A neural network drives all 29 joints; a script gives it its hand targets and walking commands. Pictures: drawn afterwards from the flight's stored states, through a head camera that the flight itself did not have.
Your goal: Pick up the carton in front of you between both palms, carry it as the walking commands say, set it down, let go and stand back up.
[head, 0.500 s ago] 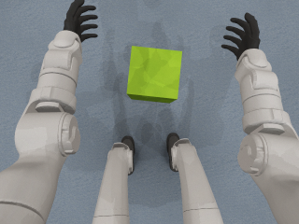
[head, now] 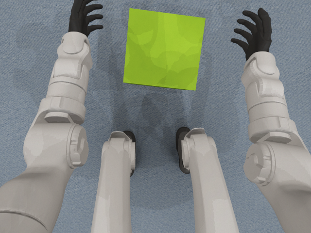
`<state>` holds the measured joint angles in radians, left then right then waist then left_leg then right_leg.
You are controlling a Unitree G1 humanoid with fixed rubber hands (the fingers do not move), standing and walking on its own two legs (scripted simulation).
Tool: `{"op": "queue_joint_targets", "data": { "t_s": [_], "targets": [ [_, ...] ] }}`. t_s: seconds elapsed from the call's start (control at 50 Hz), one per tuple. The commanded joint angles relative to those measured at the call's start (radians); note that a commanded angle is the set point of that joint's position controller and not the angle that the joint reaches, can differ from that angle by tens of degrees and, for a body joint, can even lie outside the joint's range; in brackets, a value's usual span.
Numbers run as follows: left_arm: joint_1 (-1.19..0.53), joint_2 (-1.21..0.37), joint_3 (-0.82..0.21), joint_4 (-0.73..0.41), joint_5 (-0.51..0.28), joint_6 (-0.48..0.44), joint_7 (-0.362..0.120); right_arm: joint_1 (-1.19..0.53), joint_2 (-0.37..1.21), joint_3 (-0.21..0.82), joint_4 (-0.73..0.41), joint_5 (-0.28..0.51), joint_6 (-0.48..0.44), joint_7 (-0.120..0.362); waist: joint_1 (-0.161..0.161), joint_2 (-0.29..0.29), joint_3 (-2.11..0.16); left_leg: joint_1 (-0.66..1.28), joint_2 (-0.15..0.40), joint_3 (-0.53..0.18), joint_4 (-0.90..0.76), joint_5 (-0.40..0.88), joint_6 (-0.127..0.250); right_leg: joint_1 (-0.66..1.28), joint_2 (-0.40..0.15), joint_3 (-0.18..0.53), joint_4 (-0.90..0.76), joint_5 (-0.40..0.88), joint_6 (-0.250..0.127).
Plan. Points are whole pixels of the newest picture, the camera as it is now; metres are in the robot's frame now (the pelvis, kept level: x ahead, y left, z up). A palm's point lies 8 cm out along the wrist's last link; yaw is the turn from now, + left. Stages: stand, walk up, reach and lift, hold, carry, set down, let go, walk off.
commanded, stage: reach and lift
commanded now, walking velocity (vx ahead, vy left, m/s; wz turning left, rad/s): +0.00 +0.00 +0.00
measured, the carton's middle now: (160, 57) +0.50 -0.02 -0.40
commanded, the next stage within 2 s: none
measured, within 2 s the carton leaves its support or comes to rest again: leaves its support in 1.28 s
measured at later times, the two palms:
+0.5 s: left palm (102, 48) +0.52 +0.17 -0.33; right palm (221, 60) +0.48 -0.20 -0.33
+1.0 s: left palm (112, 47) +0.52 +0.13 -0.33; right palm (212, 58) +0.48 -0.17 -0.33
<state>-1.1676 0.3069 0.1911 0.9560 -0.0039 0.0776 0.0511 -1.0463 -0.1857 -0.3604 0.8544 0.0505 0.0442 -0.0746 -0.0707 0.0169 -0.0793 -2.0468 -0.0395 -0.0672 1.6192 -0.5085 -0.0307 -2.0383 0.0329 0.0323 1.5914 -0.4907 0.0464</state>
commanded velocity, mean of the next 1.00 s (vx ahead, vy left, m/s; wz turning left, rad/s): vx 0.00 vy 0.00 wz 0.00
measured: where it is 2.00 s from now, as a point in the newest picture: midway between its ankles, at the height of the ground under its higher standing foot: (156, 160)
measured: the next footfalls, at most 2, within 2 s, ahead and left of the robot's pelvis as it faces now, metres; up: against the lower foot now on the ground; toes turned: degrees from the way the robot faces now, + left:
none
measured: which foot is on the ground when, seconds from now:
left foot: down 0.00-1.00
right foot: down 0.00-1.00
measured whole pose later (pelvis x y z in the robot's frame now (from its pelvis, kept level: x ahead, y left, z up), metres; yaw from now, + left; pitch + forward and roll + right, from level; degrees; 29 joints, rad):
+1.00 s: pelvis -0.05 +0.00 -0.15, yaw +0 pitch +38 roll -2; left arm -1.54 0.37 -0.07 1.21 -0.23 0.04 0.09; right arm -1.43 -0.26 -0.13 1.12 0.25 0.01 -0.14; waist -0.06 -0.01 0.35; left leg -2.29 -0.04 -0.05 2.18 -0.56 -0.03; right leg -2.28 0.03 0.02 2.14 -0.53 0.06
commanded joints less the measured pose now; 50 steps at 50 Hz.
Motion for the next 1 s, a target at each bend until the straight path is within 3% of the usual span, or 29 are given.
{"op": "queue_joint_targets", "data": {
  "t_s": [0.0,0.1,0.18,0.26,0.38,0.48,0.6,0.76,0.92,0.98],
  "targets": [
    [-0.284,0.134,-0.055,-0.134,-0.066,-0.013,0.018,-0.208,-0.158,0.051,-0.118,0.067,-0.011,-0.022,-0.029,0.091,-1.147,0.657,-0.027,0.080,0.056,0.534,-0.013,0.512,0.029,-0.111,0.044,0.535,0.039],
    [-0.408,0.187,-0.099,-0.126,-0.125,0.015,0.032,-0.331,-0.205,0.103,-0.118,0.133,0.022,-0.047,-0.027,0.098,-1.151,0.619,-0.014,0.099,0.151,0.350,-0.013,0.464,0.016,-0.129,0.140,0.359,0.031],
    [-0.491,0.203,-0.118,-0.026,-0.150,0.028,0.033,-0.422,-0.224,0.114,-0.024,0.145,0.036,-0.057,-0.031,0.085,-0.993,0.513,0.007,0.098,0.193,0.169,-0.007,0.382,-0.005,-0.126,0.192,0.205,0.031],
    [-0.548,0.215,-0.134,0.084,-0.164,0.016,0.030,-0.500,-0.231,0.122,0.082,0.139,0.023,-0.056,-0.030,0.064,-0.851,0.420,0.019,0.083,0.246,0.095,-0.001,0.330,-0.017,-0.116,0.253,0.137,0.029],
    [-0.621,0.244,-0.164,0.165,-0.187,-0.022,0.026,-0.589,-0.249,0.145,0.171,0.148,-0.012,-0.049,-0.022,0.049,-0.777,0.362,0.028,0.070,0.337,0.137,-0.001,0.326,-0.021,-0.097,0.346,0.180,0.025],
    [-0.679,0.260,-0.199,0.110,-0.211,-0.048,0.036,-0.636,-0.275,0.168,0.145,0.180,-0.039,-0.060,-0.028,0.080,-0.837,0.393,0.023,0.076,0.402,0.226,-0.004,0.350,-0.016,-0.090,0.406,0.281,0.018],
    [-0.608,0.222,-0.231,0.076,-0.239,-0.057,0.041,-0.551,-0.248,0.190,0.143,0.200,-0.053,-0.072,-0.037,0.085,-0.911,0.446,0.015,0.075,0.442,0.338,-0.006,0.405,0.001,-0.095,0.440,0.393,0.014],
    [-0.556,0.193,-0.198,0.147,-0.206,-0.056,0.040,-0.528,-0.212,0.188,0.169,0.186,-0.051,-0.065,-0.017,0.057,-0.770,0.339,0.011,0.071,0.416,0.248,-0.002,0.327,0.000,-0.089,0.426,0.304,0.019],
    [-0.659,0.107,-0.264,0.147,-0.240,-0.054,0.041,-0.625,-0.145,0.235,0.166,0.206,-0.050,-0.064,-0.026,0.067,-0.760,0.357,0.005,0.070,0.391,0.192,0.001,0.318,0.004,-0.095,0.405,0.246,0.013],
    [-0.684,0.059,-0.262,0.166,-0.222,-0.054,0.044,-0.649,-0.103,0.223,0.182,0.179,-0.050,-0.067,-0.029,0.072,-0.739,0.363,-0.004,0.068,0.385,0.175,0.000,0.330,0.016,-0.094,0.399,0.229,0.012]
  ]
}}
